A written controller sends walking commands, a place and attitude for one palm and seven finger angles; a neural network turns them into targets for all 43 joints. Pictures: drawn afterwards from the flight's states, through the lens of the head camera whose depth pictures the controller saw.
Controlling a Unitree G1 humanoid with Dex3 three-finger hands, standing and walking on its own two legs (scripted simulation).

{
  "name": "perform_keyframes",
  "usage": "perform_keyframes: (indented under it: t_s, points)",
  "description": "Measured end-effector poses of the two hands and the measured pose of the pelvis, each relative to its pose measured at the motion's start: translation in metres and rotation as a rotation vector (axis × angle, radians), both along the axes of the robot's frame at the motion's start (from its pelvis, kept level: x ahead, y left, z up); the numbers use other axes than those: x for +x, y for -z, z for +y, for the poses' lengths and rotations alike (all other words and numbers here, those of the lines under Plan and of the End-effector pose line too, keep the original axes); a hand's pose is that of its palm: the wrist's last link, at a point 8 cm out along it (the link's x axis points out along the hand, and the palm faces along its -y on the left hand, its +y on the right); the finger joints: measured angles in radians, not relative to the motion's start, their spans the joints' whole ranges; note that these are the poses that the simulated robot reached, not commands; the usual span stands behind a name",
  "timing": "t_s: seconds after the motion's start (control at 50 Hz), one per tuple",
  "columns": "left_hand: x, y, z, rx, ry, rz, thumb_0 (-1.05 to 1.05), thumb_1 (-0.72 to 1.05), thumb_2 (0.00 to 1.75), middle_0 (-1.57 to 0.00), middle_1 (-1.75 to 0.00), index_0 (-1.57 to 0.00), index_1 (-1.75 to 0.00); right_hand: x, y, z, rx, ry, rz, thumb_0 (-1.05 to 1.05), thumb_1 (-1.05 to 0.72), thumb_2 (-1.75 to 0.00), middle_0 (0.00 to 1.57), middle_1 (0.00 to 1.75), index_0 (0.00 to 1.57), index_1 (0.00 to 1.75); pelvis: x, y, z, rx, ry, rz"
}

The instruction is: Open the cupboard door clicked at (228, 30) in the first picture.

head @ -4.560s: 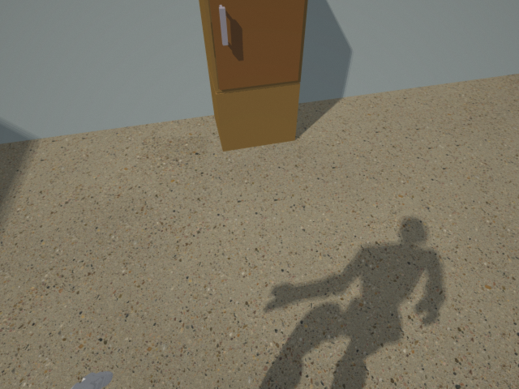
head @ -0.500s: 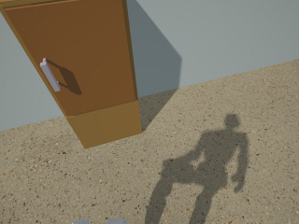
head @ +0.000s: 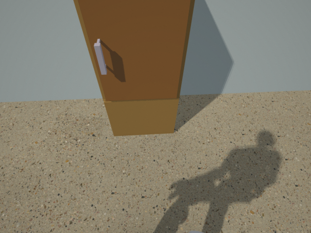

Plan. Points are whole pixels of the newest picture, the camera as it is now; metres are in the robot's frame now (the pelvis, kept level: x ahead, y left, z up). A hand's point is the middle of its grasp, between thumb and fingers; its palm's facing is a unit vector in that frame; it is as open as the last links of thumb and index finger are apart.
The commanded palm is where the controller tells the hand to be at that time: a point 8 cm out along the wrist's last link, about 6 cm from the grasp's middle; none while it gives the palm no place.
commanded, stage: turn to face it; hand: left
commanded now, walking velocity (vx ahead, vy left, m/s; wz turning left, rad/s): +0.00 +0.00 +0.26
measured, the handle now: (101, 57) +0.81 +0.30 -0.03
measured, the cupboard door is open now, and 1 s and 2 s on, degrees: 0 0 0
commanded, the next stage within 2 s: take the last steps up to it in 0.02 s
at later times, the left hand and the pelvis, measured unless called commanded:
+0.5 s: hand out of the picture -0.05 +0.13 -0.15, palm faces +0.21 -0.95 -0.22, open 7.3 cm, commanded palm none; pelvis +0.02 -0.04 +0.01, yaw +8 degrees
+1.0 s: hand (75, 225) +0.16 +0.25 -0.17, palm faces +0.17 -0.97 -0.16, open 7.4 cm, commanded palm none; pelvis +0.13 +0.06 +0.01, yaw +6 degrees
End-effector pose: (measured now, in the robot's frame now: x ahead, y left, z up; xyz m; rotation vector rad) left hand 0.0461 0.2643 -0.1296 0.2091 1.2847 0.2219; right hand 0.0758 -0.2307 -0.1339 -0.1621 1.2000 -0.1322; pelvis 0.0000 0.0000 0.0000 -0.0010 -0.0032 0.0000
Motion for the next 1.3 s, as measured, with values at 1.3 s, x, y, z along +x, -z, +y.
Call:
perform_keyframes:
  t_s: [1.3]
  points:
    - [0.305, 0.016, 0.001, -0.077, 0.045, -0.191, 0.01, 0.91, 0.90, -0.20, -0.30, -0.20, -0.30, 0.063, 0.023, 0.069, 0.076, 0.113, 0.491, 0.01, -0.91, -0.90, 0.20, 0.30, 0.20, 0.30, 0.254, 0.021, 0.037, 0.003, -0.104, -0.018]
